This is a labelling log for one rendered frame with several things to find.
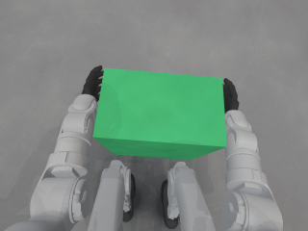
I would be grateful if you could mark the robot right hand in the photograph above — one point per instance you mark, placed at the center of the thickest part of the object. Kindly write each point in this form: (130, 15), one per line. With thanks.
(230, 96)

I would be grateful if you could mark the left robot forearm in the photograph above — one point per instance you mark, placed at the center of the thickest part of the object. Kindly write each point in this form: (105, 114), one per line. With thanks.
(71, 154)

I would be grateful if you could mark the robot right upper arm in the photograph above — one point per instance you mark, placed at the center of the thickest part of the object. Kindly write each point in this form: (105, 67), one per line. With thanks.
(244, 211)

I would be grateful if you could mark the right robot foot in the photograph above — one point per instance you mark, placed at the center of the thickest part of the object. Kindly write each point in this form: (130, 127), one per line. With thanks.
(170, 223)

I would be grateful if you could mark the robot left upper arm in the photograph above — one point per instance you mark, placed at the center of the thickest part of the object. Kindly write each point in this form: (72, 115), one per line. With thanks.
(58, 204)

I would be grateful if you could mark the right robot forearm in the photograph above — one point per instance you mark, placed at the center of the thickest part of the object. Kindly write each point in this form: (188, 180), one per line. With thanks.
(244, 170)

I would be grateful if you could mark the left robot shin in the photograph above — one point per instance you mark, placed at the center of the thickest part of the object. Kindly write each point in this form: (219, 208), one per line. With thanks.
(127, 203)

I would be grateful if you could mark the robot left hand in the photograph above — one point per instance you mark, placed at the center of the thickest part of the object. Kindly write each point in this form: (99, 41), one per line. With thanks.
(91, 86)

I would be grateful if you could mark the carton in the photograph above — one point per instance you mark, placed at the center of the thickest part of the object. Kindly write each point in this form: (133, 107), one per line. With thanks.
(160, 115)

